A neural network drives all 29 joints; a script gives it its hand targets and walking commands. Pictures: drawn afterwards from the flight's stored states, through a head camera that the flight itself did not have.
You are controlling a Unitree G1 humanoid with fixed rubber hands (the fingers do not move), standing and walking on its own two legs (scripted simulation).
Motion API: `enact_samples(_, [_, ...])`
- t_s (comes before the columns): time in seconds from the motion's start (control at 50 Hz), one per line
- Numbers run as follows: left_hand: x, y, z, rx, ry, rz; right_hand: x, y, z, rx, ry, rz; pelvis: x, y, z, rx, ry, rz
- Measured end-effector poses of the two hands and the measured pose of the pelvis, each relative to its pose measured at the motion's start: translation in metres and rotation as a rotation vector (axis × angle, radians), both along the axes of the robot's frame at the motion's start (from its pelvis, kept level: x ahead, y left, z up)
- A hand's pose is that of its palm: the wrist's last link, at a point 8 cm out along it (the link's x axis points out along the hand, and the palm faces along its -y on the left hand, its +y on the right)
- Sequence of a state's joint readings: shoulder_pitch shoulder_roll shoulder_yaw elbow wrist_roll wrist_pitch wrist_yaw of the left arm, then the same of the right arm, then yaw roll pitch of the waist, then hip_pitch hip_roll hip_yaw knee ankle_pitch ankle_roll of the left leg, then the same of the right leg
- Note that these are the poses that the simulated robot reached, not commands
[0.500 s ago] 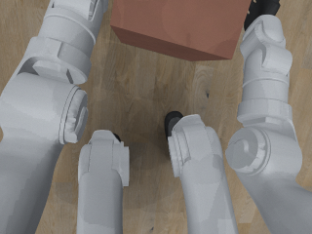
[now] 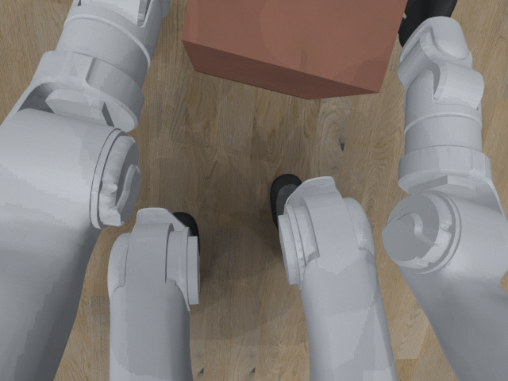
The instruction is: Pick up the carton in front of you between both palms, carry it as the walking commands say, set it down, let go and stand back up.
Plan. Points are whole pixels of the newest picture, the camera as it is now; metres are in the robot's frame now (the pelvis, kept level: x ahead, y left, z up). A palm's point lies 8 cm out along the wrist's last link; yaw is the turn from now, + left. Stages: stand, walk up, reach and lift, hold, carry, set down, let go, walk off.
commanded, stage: set down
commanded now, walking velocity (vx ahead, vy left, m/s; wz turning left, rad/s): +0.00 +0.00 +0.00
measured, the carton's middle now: (282, 1) +0.54 -0.12 -0.26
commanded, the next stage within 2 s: let go in 1.78 s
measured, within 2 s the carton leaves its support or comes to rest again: neither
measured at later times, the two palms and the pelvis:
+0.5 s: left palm out of the picture +0.59 +0.02 -0.19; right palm (421, 21) +0.49 -0.27 -0.18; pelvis +0.00 +0.00 -0.01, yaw -1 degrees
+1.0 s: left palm out of the picture +0.63 +0.04 -0.11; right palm out of the picture +0.49 -0.31 -0.11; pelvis -0.01 -0.01 +0.01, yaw -3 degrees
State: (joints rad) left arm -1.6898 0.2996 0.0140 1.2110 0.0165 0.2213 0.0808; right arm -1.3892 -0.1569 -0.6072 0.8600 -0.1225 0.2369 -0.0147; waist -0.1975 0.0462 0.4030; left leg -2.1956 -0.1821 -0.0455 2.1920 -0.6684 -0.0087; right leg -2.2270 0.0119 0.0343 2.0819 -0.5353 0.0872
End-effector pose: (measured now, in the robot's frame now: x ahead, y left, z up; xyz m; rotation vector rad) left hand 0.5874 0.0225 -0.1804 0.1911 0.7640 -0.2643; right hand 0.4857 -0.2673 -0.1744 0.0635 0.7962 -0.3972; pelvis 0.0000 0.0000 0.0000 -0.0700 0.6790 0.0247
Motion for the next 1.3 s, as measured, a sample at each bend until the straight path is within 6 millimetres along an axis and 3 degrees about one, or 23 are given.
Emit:
enact_samples(0.5, [0.004,0.002,-0.010,-0.053,-0.036,-0.044,0.001,-0.003,-0.009,0.002,-0.004,0.021,-0.003,0.004,-0.009,-0.018,-0.047,-0.008])
enact_samples(0.62, [0.006,0.027,-0.027,0.012,-0.045,0.010,-0.007,-0.016,-0.024,-0.043,0.020,-0.027,-0.004,-0.001,-0.009,-0.015,-0.042,-0.018])
enact_samples(0.7, [0.015,0.041,-0.025,0.034,-0.067,0.031,-0.005,-0.028,-0.025,-0.048,-0.006,-0.051,-0.005,-0.005,-0.012,-0.009,-0.036,-0.025])
enact_samples(0.8, [0.028,0.036,-0.005,0.018,-0.118,0.027,0.002,-0.036,-0.014,-0.046,-0.060,-0.063,-0.008,-0.009,-0.015,-0.004,-0.042,-0.030])
enact_samples(0.92, [0.037,0.019,0.036,0.020,-0.168,0.011,0.010,-0.040,0.026,-0.035,-0.139,-0.081,-0.011,-0.012,-0.006,0.006,-0.045,-0.056])
enact_samples(1.12, [0.040,0.018,0.116,0.034,-0.120,0.037,0.004,-0.040,0.102,-0.028,-0.140,-0.092,-0.009,-0.011,0.043,0.031,0.035,-0.079])
enact_samples(1.3, [0.043,0.031,0.164,0.030,-0.129,0.036,0.009,-0.039,0.153,-0.047,-0.147,-0.087,-0.003,-0.010,0.083,0.036,0.115,-0.073])
